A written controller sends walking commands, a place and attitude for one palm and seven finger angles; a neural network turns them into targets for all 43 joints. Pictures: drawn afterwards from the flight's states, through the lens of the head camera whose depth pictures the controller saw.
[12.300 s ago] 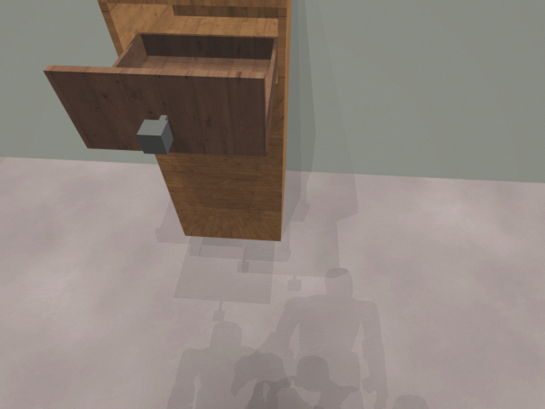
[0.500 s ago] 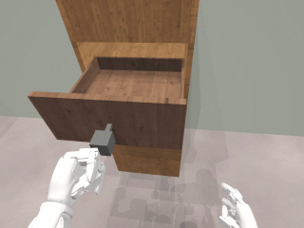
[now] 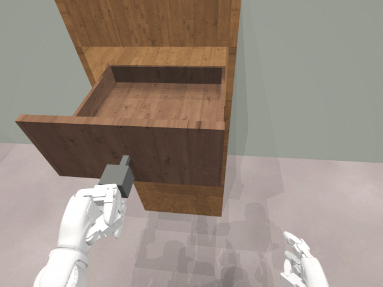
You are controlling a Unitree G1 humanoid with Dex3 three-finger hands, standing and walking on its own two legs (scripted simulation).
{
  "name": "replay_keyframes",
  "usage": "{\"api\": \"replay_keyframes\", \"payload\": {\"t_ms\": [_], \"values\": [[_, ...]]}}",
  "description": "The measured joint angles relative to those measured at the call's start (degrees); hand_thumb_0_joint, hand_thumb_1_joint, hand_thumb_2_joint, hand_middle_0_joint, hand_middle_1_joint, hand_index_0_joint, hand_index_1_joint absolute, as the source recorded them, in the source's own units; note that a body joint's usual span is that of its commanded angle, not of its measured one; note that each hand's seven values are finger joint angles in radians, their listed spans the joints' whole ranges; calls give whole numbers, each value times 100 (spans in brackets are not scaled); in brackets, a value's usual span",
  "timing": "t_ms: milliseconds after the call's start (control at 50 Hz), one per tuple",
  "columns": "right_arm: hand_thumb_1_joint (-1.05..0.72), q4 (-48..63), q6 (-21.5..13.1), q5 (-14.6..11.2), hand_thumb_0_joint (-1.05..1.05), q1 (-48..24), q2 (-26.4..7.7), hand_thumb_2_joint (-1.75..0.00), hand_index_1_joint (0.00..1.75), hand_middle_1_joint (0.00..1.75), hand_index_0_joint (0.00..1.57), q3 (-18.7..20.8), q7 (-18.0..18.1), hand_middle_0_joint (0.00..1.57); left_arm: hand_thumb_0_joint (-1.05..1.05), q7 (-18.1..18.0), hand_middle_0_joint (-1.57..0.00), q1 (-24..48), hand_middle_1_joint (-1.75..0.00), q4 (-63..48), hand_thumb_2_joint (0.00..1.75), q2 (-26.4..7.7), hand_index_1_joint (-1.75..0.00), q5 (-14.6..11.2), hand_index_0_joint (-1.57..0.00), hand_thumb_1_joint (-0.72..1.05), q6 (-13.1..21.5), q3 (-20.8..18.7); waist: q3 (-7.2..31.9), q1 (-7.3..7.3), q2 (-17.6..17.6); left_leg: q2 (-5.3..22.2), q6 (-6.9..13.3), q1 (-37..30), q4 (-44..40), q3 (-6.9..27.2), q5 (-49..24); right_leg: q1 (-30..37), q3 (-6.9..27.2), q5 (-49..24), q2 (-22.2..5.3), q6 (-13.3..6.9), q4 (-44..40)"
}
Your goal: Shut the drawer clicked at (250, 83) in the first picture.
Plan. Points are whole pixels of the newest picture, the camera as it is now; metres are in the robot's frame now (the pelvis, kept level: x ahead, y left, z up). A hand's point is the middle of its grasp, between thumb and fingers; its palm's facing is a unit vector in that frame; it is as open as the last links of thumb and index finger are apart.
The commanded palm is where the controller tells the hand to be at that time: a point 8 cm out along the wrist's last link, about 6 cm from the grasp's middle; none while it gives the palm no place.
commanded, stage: bring the fist close to the handle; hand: left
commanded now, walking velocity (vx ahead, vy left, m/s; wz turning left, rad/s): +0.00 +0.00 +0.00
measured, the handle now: (120, 172) +0.30 +0.16 +0.12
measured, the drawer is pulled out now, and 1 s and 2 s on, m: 0.30 0.23 0.10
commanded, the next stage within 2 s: push the drawer shut in 0.14 s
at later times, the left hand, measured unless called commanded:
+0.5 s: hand (119, 212) +0.22 +0.14 +0.11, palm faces -0.02 -1.00 -0.06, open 3.0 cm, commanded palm +0.22 +0.19 +0.12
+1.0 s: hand (129, 181) +0.28 +0.14 +0.11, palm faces -0.04 -1.00 -0.05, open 3.1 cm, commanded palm +0.27 +0.19 +0.12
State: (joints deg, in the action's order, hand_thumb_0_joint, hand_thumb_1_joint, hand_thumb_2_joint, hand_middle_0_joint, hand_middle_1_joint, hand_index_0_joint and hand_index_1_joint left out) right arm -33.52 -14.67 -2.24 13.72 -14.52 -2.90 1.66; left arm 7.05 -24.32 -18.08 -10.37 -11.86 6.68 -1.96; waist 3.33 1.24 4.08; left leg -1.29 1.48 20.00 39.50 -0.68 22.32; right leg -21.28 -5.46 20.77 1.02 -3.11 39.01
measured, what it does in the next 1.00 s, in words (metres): stands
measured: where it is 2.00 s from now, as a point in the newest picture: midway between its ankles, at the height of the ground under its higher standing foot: outside the picture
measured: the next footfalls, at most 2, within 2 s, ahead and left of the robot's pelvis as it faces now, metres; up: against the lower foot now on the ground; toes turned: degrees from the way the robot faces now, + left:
none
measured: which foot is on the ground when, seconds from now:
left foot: down 0.00-1.00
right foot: down 0.00-1.00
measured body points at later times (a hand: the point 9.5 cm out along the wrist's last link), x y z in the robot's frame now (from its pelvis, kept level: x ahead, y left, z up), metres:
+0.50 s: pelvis -0.01 +0.01 +0.00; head +0.00 -0.02 +0.45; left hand +0.22 +0.20 +0.12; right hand +0.19 -0.20 -0.08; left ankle -0.02 +0.10 -0.72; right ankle +0.00 -0.08 -0.72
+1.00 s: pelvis -0.02 +0.01 +0.01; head -0.01 -0.01 +0.45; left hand +0.28 +0.20 +0.12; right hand +0.16 -0.21 -0.08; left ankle -0.02 +0.10 -0.72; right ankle +0.00 -0.08 -0.72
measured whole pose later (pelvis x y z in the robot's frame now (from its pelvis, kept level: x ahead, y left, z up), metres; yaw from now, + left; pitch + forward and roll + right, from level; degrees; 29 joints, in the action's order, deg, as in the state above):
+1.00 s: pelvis -0.02 +0.01 +0.01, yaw +0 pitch +2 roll +0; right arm -37.1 -12.8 -3.0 11.9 -14.3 -3.8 2.0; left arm 5.1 2.3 4.5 -10.1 -10.8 4.6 -1.6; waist 1.4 1.0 3.1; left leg -2.5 2.4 19.0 36.2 -1.3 18.9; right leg -20.7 -4.8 17.7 -0.1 -2.3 36.6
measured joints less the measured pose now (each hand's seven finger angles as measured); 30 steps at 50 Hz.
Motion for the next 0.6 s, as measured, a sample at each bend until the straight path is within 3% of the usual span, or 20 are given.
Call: {"api": "replay_keyframes", "payload": {"t_ms": [340,600], "values": [[-91,-13,-47,-19,2,-95,-2,-90,30,30,20,-39,37,20,0,84,-140,273,-160,210,91,20,-160,-20,-140,82,-9,48,-62,50,11,-48,31,-5,-32,45,-53,34,-43,-40,-47,26,-46],[-91,-202,21,-37,2,-229,28,-90,30,30,20,-112,72,20,-1,-40,-140,1236,-160,880,94,-4,-160,57,-140,79,-116,179,-196,62,-7,-114,68,1,-54,76,-167,47,-78,-133,-116,58,-62]]}}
